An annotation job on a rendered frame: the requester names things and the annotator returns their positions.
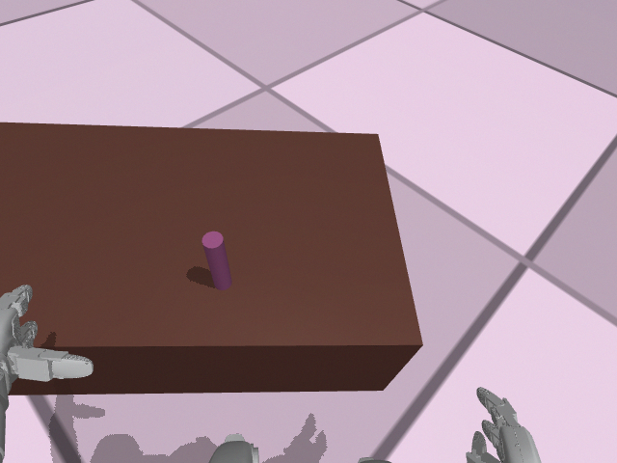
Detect left robot hand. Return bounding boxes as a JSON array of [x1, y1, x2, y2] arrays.
[[0, 285, 94, 383]]

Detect can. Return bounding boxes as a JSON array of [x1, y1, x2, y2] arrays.
[[202, 231, 232, 290]]

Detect right robot hand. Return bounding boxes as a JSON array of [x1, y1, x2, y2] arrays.
[[466, 387, 542, 463]]

